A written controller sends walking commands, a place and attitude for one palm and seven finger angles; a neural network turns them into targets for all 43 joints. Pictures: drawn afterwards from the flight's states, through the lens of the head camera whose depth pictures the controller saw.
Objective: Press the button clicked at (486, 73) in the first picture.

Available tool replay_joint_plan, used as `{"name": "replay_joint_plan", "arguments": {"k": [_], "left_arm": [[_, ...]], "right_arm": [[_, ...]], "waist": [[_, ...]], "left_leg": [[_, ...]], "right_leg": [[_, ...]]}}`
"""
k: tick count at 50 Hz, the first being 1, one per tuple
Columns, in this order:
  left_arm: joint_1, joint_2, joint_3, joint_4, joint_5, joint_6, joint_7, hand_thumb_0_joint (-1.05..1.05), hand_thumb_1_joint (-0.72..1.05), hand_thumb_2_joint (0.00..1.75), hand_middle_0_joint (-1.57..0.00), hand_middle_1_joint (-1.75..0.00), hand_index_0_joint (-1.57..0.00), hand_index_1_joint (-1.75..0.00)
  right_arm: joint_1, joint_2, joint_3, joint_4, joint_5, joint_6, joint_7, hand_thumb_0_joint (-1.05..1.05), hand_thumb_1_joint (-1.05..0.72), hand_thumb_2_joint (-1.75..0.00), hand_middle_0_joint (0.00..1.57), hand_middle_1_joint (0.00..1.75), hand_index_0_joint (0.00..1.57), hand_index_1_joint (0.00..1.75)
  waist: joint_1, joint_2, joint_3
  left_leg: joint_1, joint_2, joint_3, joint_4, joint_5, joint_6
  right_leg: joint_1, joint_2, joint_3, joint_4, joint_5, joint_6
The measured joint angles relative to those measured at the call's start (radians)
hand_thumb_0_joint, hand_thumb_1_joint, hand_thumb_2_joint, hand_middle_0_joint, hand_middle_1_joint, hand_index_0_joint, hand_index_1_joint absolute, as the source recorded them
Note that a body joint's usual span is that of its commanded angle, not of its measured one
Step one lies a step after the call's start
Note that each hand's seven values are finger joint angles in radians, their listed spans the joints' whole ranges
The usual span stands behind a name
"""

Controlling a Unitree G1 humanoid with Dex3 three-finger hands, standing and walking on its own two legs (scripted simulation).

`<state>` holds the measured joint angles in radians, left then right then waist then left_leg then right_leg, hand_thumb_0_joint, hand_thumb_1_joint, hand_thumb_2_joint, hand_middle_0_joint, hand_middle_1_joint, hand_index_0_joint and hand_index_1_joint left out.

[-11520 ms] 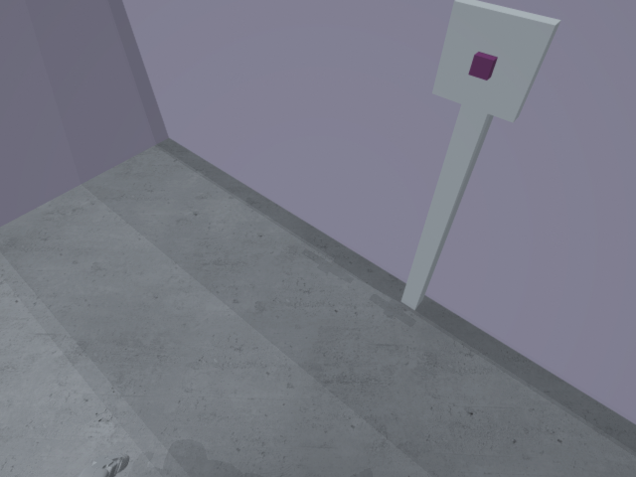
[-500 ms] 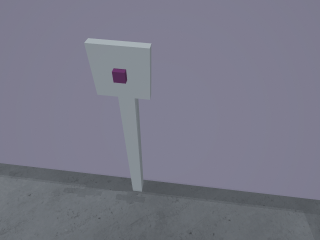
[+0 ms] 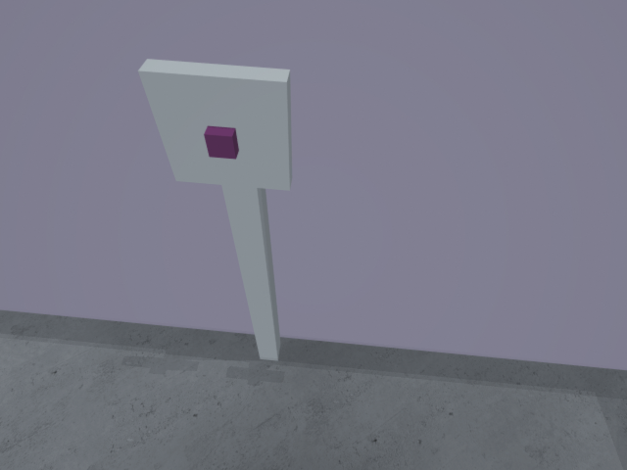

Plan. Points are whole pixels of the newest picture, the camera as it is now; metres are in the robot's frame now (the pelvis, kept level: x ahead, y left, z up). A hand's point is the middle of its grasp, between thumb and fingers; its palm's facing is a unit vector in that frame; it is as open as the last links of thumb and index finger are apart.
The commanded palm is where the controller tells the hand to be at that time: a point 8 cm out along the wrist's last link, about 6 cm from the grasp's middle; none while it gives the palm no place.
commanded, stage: come to a stop and stand still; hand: left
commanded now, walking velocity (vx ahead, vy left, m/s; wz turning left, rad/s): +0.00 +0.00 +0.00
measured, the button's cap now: (222, 141) +0.49 +0.16 +0.15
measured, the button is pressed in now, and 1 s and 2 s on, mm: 0 0 0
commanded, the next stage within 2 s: look again from close up in 0.96 s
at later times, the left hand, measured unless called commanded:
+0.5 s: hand out of the picture +0.03 +0.17 -0.16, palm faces -0.03 -0.97 -0.25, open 7.4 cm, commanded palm none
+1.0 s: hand out of the picture +0.02 +0.14 -0.17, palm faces -0.01 -0.98 -0.21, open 7.4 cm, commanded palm none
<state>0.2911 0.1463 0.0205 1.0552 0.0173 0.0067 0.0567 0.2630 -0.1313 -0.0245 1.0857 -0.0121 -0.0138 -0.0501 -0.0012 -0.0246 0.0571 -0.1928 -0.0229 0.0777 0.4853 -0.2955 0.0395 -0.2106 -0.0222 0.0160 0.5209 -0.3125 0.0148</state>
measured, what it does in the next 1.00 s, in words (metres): stands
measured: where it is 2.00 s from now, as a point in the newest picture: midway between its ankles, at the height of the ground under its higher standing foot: outside the picture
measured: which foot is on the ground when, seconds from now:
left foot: down 0.00-1.00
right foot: down 0.00-1.00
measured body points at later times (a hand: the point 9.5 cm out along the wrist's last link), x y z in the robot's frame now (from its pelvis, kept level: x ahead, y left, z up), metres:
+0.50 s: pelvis -0.02 -0.02 +0.00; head -0.01 -0.04 +0.45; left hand +0.03 +0.22 -0.14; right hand +0.01 -0.25 -0.16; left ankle -0.02 +0.09 -0.74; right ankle -0.02 -0.13 -0.74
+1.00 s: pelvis +0.01 -0.04 +0.00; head +0.03 -0.04 +0.45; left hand +0.03 +0.19 -0.15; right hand +0.02 -0.26 -0.16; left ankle -0.02 +0.09 -0.74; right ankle -0.02 -0.13 -0.74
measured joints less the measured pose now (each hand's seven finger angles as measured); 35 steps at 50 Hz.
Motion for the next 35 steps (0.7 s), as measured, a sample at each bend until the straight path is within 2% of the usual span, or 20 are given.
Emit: {"name": "replay_joint_plan", "arguments": {"k": [6,13,35], "left_arm": [[-0.028,0.026,-0.018,-0.036,-0.001,-0.002,0.002,0.02,0.91,0.9,-0.2,-0.3,-0.19,-0.3],[-0.043,0.037,-0.039,-0.04,-0.003,-0.009,-0.017,0.01,0.91,0.9,-0.2,-0.3,-0.19,-0.3],[-0.048,0.03,-0.047,0.034,-0.008,-0.02,-0.031,0.01,0.9,0.9,-0.2,-0.3,-0.2,-0.3]], "right_arm": [[-0.007,-0.043,-0.001,-0.073,-0.004,0.017,0.03,0.01,-0.93,-0.89,0.2,0.3,0.2,0.3],[-0.01,-0.067,0.013,-0.1,-0.009,0.011,0.041,0.01,-0.92,-0.89,0.2,0.3,0.2,0.3],[0.001,-0.072,0.032,0.014,-0.006,0.001,0.034,0.0,-0.91,-0.89,0.2,0.3,0.2,0.3]], "waist": [[-0.012,0.047,-0.016],[-0.011,0.075,-0.045],[-0.01,0.031,-0.018]], "left_leg": [[-0.061,0.02,-0.008,0.079,-0.021,-0.005],[-0.034,0.011,0.003,0.044,0.001,-0.005],[0.018,0.041,-0.006,-0.04,0.03,-0.045]], "right_leg": [[-0.039,0.017,-0.01,0.033,0.004,-0.007],[-0.033,0.01,0.002,0.038,0.007,-0.009],[0.009,0.042,-0.007,-0.028,0.025,-0.045]]}}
